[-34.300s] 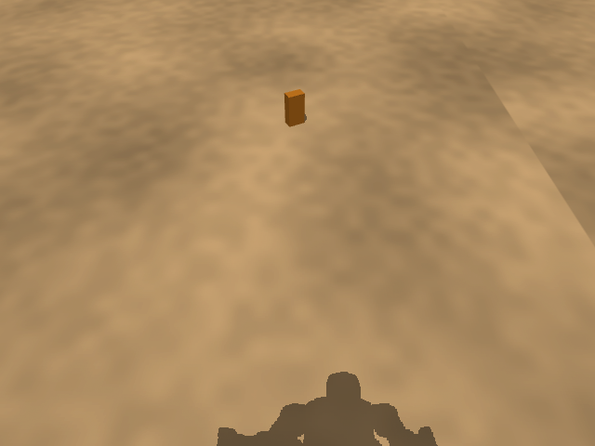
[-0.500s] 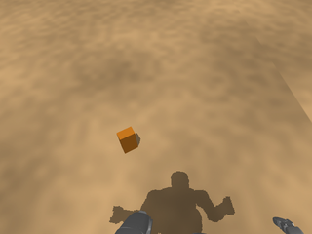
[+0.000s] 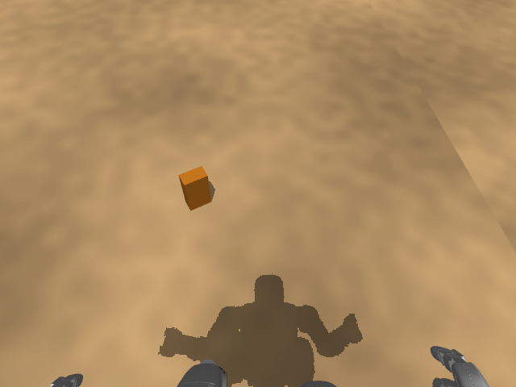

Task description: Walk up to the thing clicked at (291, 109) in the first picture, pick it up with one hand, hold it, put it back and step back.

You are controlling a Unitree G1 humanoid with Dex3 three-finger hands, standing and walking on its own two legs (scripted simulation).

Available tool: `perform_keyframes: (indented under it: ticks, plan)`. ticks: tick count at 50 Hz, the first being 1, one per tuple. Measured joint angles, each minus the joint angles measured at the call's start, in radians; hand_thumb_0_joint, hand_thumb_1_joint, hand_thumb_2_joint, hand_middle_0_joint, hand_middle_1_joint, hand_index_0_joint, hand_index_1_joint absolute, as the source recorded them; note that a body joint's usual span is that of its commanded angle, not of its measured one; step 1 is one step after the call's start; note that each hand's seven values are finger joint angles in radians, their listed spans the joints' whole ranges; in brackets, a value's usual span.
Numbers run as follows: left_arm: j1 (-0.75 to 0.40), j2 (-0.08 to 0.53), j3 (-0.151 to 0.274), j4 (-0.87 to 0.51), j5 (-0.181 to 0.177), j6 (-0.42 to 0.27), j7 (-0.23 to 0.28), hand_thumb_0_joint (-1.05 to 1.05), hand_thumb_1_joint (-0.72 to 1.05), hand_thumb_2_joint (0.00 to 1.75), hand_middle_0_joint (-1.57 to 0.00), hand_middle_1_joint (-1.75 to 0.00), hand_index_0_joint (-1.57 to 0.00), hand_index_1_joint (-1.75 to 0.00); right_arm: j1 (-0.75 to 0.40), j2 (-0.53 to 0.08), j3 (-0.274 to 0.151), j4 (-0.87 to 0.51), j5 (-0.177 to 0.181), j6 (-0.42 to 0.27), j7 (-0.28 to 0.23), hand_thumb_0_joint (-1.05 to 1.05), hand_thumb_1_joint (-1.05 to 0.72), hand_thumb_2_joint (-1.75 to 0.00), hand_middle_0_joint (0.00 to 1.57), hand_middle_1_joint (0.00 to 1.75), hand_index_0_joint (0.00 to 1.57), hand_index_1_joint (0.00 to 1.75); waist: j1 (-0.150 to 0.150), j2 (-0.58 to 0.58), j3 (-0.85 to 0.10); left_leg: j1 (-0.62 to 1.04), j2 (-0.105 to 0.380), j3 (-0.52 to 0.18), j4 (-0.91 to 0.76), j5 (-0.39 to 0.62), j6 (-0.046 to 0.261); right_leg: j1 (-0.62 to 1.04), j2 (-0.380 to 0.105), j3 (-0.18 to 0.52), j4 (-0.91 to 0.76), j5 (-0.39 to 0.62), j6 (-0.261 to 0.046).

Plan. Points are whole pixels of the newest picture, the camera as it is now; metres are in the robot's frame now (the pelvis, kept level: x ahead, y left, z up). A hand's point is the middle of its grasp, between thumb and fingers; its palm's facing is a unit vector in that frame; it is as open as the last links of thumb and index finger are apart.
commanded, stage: step back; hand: left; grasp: from the side
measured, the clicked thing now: (196, 189) +0.90 +0.27 -0.66
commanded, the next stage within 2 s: stand in 1.18 s
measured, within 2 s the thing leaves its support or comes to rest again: neither
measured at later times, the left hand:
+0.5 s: hand out of the picture -0.03 +0.27 -0.14, palm faces +0.07 -0.92 -0.39, open 7.4 cm
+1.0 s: hand out of the picture +0.01 +0.25 -0.15, palm faces +0.12 -0.93 -0.35, open 7.4 cm
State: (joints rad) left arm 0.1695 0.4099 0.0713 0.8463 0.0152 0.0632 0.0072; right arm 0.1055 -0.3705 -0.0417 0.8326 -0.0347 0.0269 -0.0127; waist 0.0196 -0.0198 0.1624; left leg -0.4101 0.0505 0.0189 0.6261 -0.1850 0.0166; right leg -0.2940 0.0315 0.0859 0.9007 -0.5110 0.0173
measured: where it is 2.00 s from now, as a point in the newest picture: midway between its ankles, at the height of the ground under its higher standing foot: outside the picture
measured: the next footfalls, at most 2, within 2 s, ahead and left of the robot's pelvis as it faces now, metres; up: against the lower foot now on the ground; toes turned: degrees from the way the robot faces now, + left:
right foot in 0.06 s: +0.00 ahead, -0.15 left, +0.00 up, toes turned +4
left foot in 0.34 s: +0.02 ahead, +0.11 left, +0.00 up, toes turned +6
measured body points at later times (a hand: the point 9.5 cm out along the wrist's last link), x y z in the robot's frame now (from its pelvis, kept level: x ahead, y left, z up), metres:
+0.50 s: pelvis -0.08 -0.02 +0.01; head -0.07 -0.01 +0.46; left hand -0.03 +0.31 -0.11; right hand -0.01 -0.32 -0.12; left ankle -0.06 +0.11 -0.72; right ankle -0.07 -0.14 -0.70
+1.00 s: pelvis -0.03 -0.01 +0.01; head -0.01 +0.00 +0.46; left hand +0.01 +0.30 -0.12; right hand +0.09 -0.31 -0.11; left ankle -0.02 +0.11 -0.72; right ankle -0.04 -0.15 -0.72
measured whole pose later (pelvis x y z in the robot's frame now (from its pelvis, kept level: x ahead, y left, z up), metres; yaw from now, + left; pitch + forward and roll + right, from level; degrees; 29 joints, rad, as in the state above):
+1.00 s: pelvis -0.03 -0.01 +0.01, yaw +6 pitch -2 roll -1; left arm 0.15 0.37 0.03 1.04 0.00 -0.01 0.00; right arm 0.14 -0.34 -0.04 1.05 -0.02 -0.02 0.00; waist 0.02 -0.01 0.07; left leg -0.27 0.01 -0.01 0.58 -0.28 0.00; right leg -0.18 -0.03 -0.02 0.55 -0.33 0.02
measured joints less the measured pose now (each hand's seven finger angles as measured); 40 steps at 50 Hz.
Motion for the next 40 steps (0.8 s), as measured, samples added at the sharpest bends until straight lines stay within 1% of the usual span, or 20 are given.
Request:
perform_keyframes:
  ticks: [2, 4, 6, 7, 10, 13, 16, 17, 18, 19, 21, 23, 25, 28, 30, 31, 33, 34, 37, 40]
  plan:
    - [0.013, -0.002, -0.002, 0.021, 0.001, -0.011, -0.008, 0.00, 0.91, 0.90, -0.20, -0.30, -0.20, -0.30, -0.013, -0.014, -0.002, -0.005, 0.001, 0.007, 0.005, 0.00, -0.90, -0.90, 0.21, 0.30, 0.21, 0.30, 0.005, 0.009, -0.011, -0.035, 0.014, 0.009, 0.022, 0.012, -0.011, 0.072, -0.020, -0.031, -0.174, 0.046, -0.019]
    - [0.023, -0.026, 0.000, 0.050, 0.012, -0.024, -0.012, 0.00, 0.91, 0.90, -0.20, -0.30, -0.20, -0.30, -0.022, -0.036, -0.011, 0.003, 0.004, 0.018, 0.006, 0.00, -0.90, -0.90, 0.21, 0.30, 0.21, 0.30, -0.002, 0.059, -0.012, -0.073, 0.034, -0.027, 0.071, -0.024, -0.014, 0.099, 0.005, -0.061, -0.246, 0.079, -0.019]
    - [0.051, -0.039, -0.005, 0.061, 0.023, -0.022, -0.020, 0.00, 0.91, 0.90, -0.20, -0.30, -0.20, -0.30, 0.001, -0.036, -0.021, 0.027, 0.007, 0.029, -0.003, 0.00, -0.90, -0.90, 0.21, 0.30, 0.21, 0.30, 0.007, 0.056, -0.039, -0.103, -0.028, -0.086, 0.161, -0.196, -0.025, 0.073, -0.009, -0.059, -0.221, 0.087, -0.028]
    - [0.066, -0.042, -0.007, 0.065, 0.025, -0.021, -0.020, 0.00, 0.91, 0.90, -0.20, -0.30, -0.20, -0.30, 0.017, -0.035, -0.022, 0.039, 0.010, 0.033, -0.003, 0.00, -0.91, -0.90, 0.21, 0.30, 0.21, 0.30, 0.018, 0.043, -0.053, -0.115, -0.063, -0.103, 0.234, -0.235, -0.031, 0.063, -0.023, -0.049, -0.218, 0.092, -0.035]
    - [0.091, -0.055, -0.010, 0.077, 0.029, -0.026, -0.015, 0.00, 0.91, 0.90, -0.21, -0.30, -0.21, -0.30, 0.065, -0.050, -0.026, 0.068, 0.019, 0.023, 0.000, 0.01, -0.91, -0.90, 0.21, 0.30, 0.21, 0.30, 0.022, 0.040, -0.075, -0.117, -0.119, -0.130, 0.382, -0.235, -0.038, 0.059, -0.053, -0.050, -0.247, 0.127, -0.030]
    - [0.098, -0.052, -0.005, 0.076, 0.034, -0.041, -0.017, 0.01, 0.90, 0.90, -0.21, -0.30, -0.21, -0.30, 0.115, -0.056, -0.026, 0.101, 0.016, 0.012, 0.008, 0.01, -0.91, -0.90, 0.21, 0.30, 0.21, 0.30, 0.019, 0.049, -0.089, -0.042, -0.103, -0.106, 0.327, -0.248, -0.044, 0.055, -0.063, -0.072, -0.261, 0.143, -0.024]
    - [0.089, -0.034, -0.001, 0.068, 0.032, -0.050, -0.020, 0.01, 0.90, 0.90, -0.21, -0.30, -0.21, -0.30, 0.152, -0.047, -0.024, 0.141, 0.009, 0.006, 0.018, 0.01, -0.91, -0.90, 0.21, 0.30, 0.21, 0.30, 0.015, 0.046, -0.099, 0.071, -0.072, -0.067, 0.133, -0.285, -0.044, 0.048, -0.076, -0.106, -0.247, 0.137, -0.019]
    - [0.084, -0.027, -0.001, 0.065, 0.029, -0.049, -0.021, 0.01, 0.90, 0.90, -0.21, -0.30, -0.21, -0.30, 0.158, -0.042, -0.024, 0.153, 0.008, 0.001, 0.020, 0.01, -0.91, -0.90, 0.21, 0.30, 0.21, 0.30, 0.014, 0.040, -0.099, 0.116, -0.070, -0.054, 0.045, -0.253, -0.037, 0.042, -0.085, -0.114, -0.233, 0.130, -0.013]
    - [0.075, -0.017, -0.001, 0.065, 0.027, -0.046, -0.020, 0.01, 0.90, 0.90, -0.21, -0.30, -0.21, -0.30, 0.155, -0.028, -0.026, 0.167, 0.006, -0.006, 0.019, 0.01, -0.91, -0.90, 0.21, 0.30, 0.21, 0.30, 0.015, 0.016, -0.087, 0.141, -0.087, -0.044, -0.011, -0.154, -0.029, 0.039, -0.104, -0.108, -0.212, 0.122, -0.008]
    - [0.070, -0.009, -0.001, 0.069, 0.022, -0.043, -0.018, 0.01, 0.90, 0.90, -0.21, -0.30, -0.21, -0.30, 0.149, -0.014, -0.026, 0.174, 0.003, -0.013, 0.018, 0.01, -0.91, -0.90, 0.21, 0.30, 0.21, 0.30, 0.021, -0.008, -0.076, 0.157, -0.103, -0.029, -0.033, -0.107, -0.020, 0.035, -0.119, -0.092, -0.194, 0.116, -0.014]
    - [0.066, -0.008, -0.004, 0.091, 0.012, -0.034, -0.018, 0.01, 0.91, 0.90, -0.20, -0.30, -0.20, -0.30, 0.150, 0.001, -0.024, 0.171, 0.001, -0.028, 0.024, 0.01, -0.91, -0.90, 0.21, 0.30, 0.21, 0.30, 0.012, -0.011, -0.088, 0.153, -0.100, -0.026, -0.031, -0.102, 0.000, 0.011, -0.099, -0.073, -0.138, 0.039, -0.030]
    - [0.060, -0.004, -0.006, 0.108, 0.007, -0.029, -0.022, 0.01, 0.91, 0.90, -0.20, -0.30, -0.20, -0.30, 0.151, 0.015, -0.018, 0.161, -0.001, -0.043, 0.027, 0.01, -0.91, -0.90, 0.21, 0.30, 0.21, 0.30, -0.003, -0.011, -0.096, 0.159, -0.089, -0.032, -0.045, -0.098, 0.010, -0.018, -0.074, -0.063, -0.064, 0.008, -0.041]
    - [0.053, -0.001, -0.005, 0.114, 0.004, -0.037, -0.026, 0.01, 0.91, 0.90, -0.20, -0.30, -0.20, -0.30, 0.150, 0.024, -0.012, 0.152, -0.002, -0.053, 0.027, 0.01, -0.91, -0.90, 0.21, 0.30, 0.21, 0.30, -0.012, -0.009, -0.102, 0.165, -0.076, -0.038, -0.061, -0.090, 0.005, -0.030, -0.067, -0.071, -0.065, 0.010, -0.045]
    - [0.045, -0.003, -0.002, 0.119, 0.002, -0.055, -0.032, 0.01, 0.91, 0.90, -0.20, -0.30, -0.20, -0.30, 0.138, 0.023, -0.009, 0.149, -0.002, -0.048, 0.029, 0.01, -0.90, -0.90, 0.21, 0.30, 0.21, 0.30, -0.023, 0.000, -0.109, 0.162, -0.057, -0.048, -0.056, -0.092, -0.013, -0.002, -0.063, -0.088, -0.190, 0.066, -0.042]
    - [0.036, -0.011, 0.000, 0.126, 0.007, -0.068, -0.027, 0.01, 0.91, 0.90, -0.20, -0.30, -0.20, -0.30, 0.129, 0.015, -0.008, 0.148, 0.004, -0.036, 0.028, 0.01, -0.90, -0.90, 0.21, 0.30, 0.21, 0.30, -0.023, 0.020, -0.110, 0.147, -0.037, -0.060, -0.014, -0.116, -0.029, 0.038, -0.045, -0.103, -0.300, 0.193, -0.036]
    - [0.031, -0.021, -0.001, 0.129, 0.013, -0.075, -0.024, 0.00, 0.91, 0.90, -0.20, -0.30, -0.20, -0.30, 0.126, 0.009, -0.008, 0.151, 0.008, -0.028, 0.025, 0.01, -0.90, -0.90, 0.21, 0.30, 0.21, 0.30, -0.022, 0.038, -0.111, 0.135, -0.030, -0.081, 0.021, -0.149, -0.026, 0.045, -0.032, -0.116, -0.309, 0.225, -0.031]
    - [0.028, -0.035, -0.005, 0.130, 0.020, -0.083, -0.022, 0.00, 0.91, 0.90, -0.20, -0.30, -0.20, -0.30, 0.124, 0.006, -0.010, 0.162, 0.011, -0.018, 0.016, 0.01, -0.90, -0.90, 0.21, 0.30, 0.21, 0.30, -0.011, 0.044, -0.125, 0.098, -0.053, -0.110, 0.116, -0.252, -0.020, 0.043, -0.031, -0.125, -0.301, 0.212, -0.037]
    - [0.026, -0.042, -0.007, 0.130, 0.020, -0.085, -0.022, 0.00, 0.91, 0.90, -0.20, -0.30, -0.20, -0.30, 0.123, 0.002, -0.010, 0.167, 0.012, -0.018, 0.014, 0.01, -0.91, -0.90, 0.21, 0.30, 0.21, 0.30, -0.005, 0.042, -0.126, 0.082, -0.063, -0.109, 0.160, -0.273, -0.020, 0.049, -0.037, -0.126, -0.304, 0.206, -0.041]
    - [0.020, -0.064, -0.017, 0.130, 0.020, -0.093, -0.020, 0.00, 0.91, 0.90, -0.20, -0.30, -0.20, -0.30, 0.120, -0.017, -0.014, 0.177, 0.015, -0.027, 0.015, 0.01, -0.91, -0.90, 0.21, 0.30, 0.21, 0.30, 0.006, 0.049, -0.121, 0.058, -0.066, -0.098, 0.186, -0.271, -0.018, 0.072, -0.051, -0.135, -0.330, 0.208, -0.032]
    - [0.014, -0.066, -0.025, 0.137, 0.017, -0.093, -0.023, 0.00, 0.90, 0.90, -0.20, -0.30, -0.21, -0.30, 0.114, -0.025, -0.017, 0.186, 0.013, -0.037, 0.020, 0.01, -0.91, -0.90, 0.21, 0.30, 0.21, 0.30, 0.009, 0.043, -0.112, 0.084, -0.047, -0.063, 0.070, -0.234, -0.019, 0.082, -0.069, -0.143, -0.330, 0.197, -0.016]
